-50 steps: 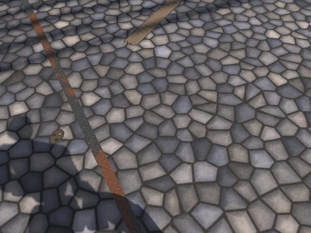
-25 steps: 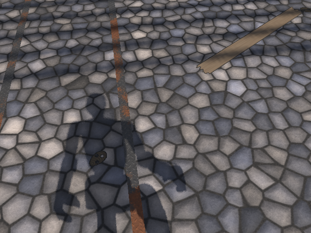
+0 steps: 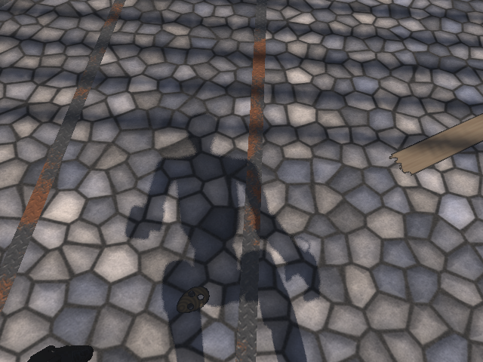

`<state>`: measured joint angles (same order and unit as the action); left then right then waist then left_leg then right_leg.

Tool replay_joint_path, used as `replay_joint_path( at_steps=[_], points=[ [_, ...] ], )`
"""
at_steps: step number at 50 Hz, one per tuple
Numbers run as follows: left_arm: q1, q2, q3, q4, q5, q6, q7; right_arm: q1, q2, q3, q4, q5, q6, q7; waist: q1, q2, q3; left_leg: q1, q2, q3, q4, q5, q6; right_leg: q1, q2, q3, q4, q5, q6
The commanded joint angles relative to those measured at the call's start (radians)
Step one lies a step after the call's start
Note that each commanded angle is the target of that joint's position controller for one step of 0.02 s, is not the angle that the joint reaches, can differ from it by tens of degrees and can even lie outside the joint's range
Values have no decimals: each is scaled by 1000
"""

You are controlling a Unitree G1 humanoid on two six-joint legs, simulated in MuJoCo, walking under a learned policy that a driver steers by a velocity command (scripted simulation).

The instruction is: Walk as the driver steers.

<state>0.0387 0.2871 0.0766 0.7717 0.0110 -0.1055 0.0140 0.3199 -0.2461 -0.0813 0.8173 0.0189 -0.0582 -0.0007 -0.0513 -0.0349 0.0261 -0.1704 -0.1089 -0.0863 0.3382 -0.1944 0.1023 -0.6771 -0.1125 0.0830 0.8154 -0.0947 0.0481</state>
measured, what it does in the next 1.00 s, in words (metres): walks ahead: right foot, then left foot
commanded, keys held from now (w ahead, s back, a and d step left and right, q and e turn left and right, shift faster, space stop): w+q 0.16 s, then e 0.84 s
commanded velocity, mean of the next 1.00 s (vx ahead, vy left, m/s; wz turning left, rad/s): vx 0.20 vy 0.00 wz -0.13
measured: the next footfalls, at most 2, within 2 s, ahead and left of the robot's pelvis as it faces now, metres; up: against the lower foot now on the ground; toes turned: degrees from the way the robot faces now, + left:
right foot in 0.20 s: +0.31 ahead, -0.14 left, +0.00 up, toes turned +9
left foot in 0.62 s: +0.33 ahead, +0.09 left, +0.00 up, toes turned -5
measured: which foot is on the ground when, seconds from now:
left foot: down 0.00-0.22, up 0.24-0.60, down 0.62-1.00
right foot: up 0.00-0.18, down 0.20-0.62, up 0.64-1.00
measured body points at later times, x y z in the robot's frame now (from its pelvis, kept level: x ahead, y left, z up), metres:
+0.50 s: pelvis +0.22 -0.05 +0.00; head +0.27 -0.05 +0.44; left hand +0.28 +0.23 -0.13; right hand +0.43 -0.29 -0.11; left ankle +0.27 +0.11 -0.71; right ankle +0.27 -0.14 -0.75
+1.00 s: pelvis +0.26 -0.05 -0.01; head +0.30 -0.06 +0.44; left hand +0.49 +0.18 -0.10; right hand +0.33 -0.36 -0.11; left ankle +0.29 +0.09 -0.75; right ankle +0.25 -0.17 -0.73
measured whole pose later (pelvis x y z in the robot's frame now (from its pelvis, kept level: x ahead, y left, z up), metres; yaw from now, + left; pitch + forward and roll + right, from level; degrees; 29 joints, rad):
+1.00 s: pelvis +0.26 -0.05 -0.01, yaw -14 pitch +2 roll +0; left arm 0.15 0.30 0.07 0.65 -0.02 0.06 -0.02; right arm 0.16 -0.29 -0.08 0.71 0.01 0.01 -0.03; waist -0.02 0.00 0.04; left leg -0.27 0.10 0.12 0.50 -0.26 -0.04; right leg -0.37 -0.03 -0.03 0.67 -0.30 0.04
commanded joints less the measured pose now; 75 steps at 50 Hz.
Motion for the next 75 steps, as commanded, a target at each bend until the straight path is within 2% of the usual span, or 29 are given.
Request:
replay_joint_path(
  at_steps=[1,8,10,11,12,13,16,19,22,26,30,31,32,33,34,36,43,50,51,52,53,55,56,61,65,70,73,74,75],
  points=[
    [-94,37,0,-80,-7,-12,-11,-4,-174,-41,-70,5,-9,-15,-7,113,-21,-73,192,-155,-103,185,127,110,73,-50,-204,178,5],
    [-89,105,17,-113,-22,-44,-39,38,-174,-42,-68,6,11,-26,16,173,-35,74,256,-327,73,178,90,227,114,-25,-359,36,-52],
    [122,163,37,-68,20,-56,-34,7,-111,-18,-88,-10,11,-24,114,150,-183,38,165,-229,356,365,20,539,32,-1,-359,193,-138],
    [252,233,52,-50,50,-54,-31,101,-62,-2,-104,-13,5,-30,108,-39,-346,-222,49,-131,690,129,-57,894,-169,289,-322,377,-272],
    [308,213,53,-2,26,-38,-46,228,-71,4,-75,3,-1,-28,80,-312,-424,-416,-32,-105,945,-436,-108,1012,-319,625,-413,422,-411],
    [259,131,27,-21,-10,-30,-50,195,-152,-11,-60,6,0,-24,88,-174,-315,-491,24,-154,1037,-426,-117,931,-290,582,-424,348,-386],
    [107,54,-11,-45,-9,-5,-52,-43,-161,-17,-121,-38,12,-26,59,5,-109,-455,144,-34,877,-283,-132,593,-143,254,-441,579,-308],
    [101,106,1,-26,2,9,-42,-40,-72,6,-138,-29,19,-30,20,-73,-130,-303,137,20,605,-246,-154,487,-72,167,-462,722,-294],
    [111,187,32,-32,-15,39,-24,-68,-91,5,-142,-19,31,-43,26,-90,-192,-215,98,32,466,-131,-164,471,-72,171,-470,628,-295],
    [127,176,35,-37,-35,77,-9,-164,-109,-1,-169,-16,57,-45,51,-94,-149,-188,77,11,367,-81,-159,416,-53,236,-491,220,-263],
    [107,152,31,-57,-41,105,9,-149,-114,-10,-173,-12,33,-33,13,-107,-106,-59,75,14,70,41,-124,388,-2,309,-420,44,-206],
    [128,120,21,-63,-37,108,13,-123,-154,-21,-171,-21,26,-36,15,-68,-126,44,165,-34,25,106,-89,329,34,290,-351,-51,-159],
    [172,54,3,-71,-18,107,11,-103,-216,-33,-184,-41,30,-47,41,130,-172,163,391,-212,21,303,-3,211,129,166,-122,-352,-99],
    [189,79,9,-105,-22,99,11,-105,-240,-39,-178,-71,37,-37,62,318,-146,119,538,-412,-17,437,154,54,218,10,70,-584,-56],
    [208,150,29,-92,-18,96,9,-121,-199,-30,-189,-62,32,-36,57,254,-144,100,542,-403,-16,448,200,41,153,29,251,-560,-22],
    [239,172,49,-53,-29,122,14,-213,-132,-11,-205,-40,28,-35,86,154,-108,73,415,-196,13,414,116,28,124,21,361,-443,20],
    [117,77,13,-153,-31,146,-13,-192,-185,-31,-183,-34,55,-50,33,200,-117,54,380,8,-3,404,120,130,78,-78,119,-281,54],
    [183,112,36,-172,-27,156,-41,-185,-214,-46,-158,12,54,-33,74,199,-122,-8,394,86,139,258,25,425,130,-166,-322,-97,-62],
    [219,150,50,-166,-24,155,-30,-124,-178,-38,-134,1,51,-28,75,103,-129,-109,348,154,260,130,-50,558,106,-92,-403,62,-100],
    [247,281,79,-189,-16,151,-10,-113,-107,-14,-167,-54,49,-20,46,-225,-145,-393,221,253,596,-337,-161,736,-180,286,-412,474,-212],
    [243,295,72,-213,17,131,-21,-211,-131,-18,-209,-49,46,-30,107,-251,-168,-526,117,101,798,-519,-184,664,-304,452,-443,545,-405],
    [192,227,53,-203,10,101,-26,-238,-180,-35,-201,-17,54,-42,90,-113,-124,-542,149,21,879,-371,-159,612,-186,299,-451,391,-339],
    [151,199,46,-207,-9,102,-19,-218,-179,-38,-179,-26,59,-51,70,-68,-118,-538,159,11,849,-300,-159,598,-140,261,-447,321,-291],
    [120,177,32,-219,-14,116,6,-179,-152,-34,-166,-22,59,-47,43,-93,-137,-451,117,13,744,-156,-182,549,-76,234,-462,251,-275],
    [160,191,37,-211,-27,116,16,-236,-146,-26,-186,-13,39,-25,79,-139,-103,-417,104,9,493,-116,-176,519,-56,347,-554,-359,-279],
    [181,206,41,-206,-28,107,5,-252,-150,-27,-194,0,-12,4,89,-133,-65,-275,75,14,292,-179,-137,451,-42,432,-549,-460,-285],
    [150,185,32,-214,-34,113,2,-172,-141,-31,-170,11,-37,12,26,-112,-51,-68,71,32,98,-65,-102,350,10,450,-510,-501,-252],
    [141,160,24,-220,-33,113,4,-123,-151,-38,-153,9,-41,9,-2,-85,-56,55,100,26,39,-23,-84,274,48,423,-456,-511,-219],
    [131,104,7,-231,-31,108,4,-25,-192,-50,-136,-4,-43,0,-41,-8,-99,236,234,-89,15,-91,-42,128,106,343,-280,-559,-162]
  ],
)
Velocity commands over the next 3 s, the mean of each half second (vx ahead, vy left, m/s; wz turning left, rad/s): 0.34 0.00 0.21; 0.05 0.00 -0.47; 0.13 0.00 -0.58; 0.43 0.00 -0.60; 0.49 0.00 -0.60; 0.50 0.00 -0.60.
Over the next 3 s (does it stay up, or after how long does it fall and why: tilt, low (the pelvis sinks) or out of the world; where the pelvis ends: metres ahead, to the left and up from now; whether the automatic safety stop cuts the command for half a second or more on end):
stays up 0.67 -0.72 -0.03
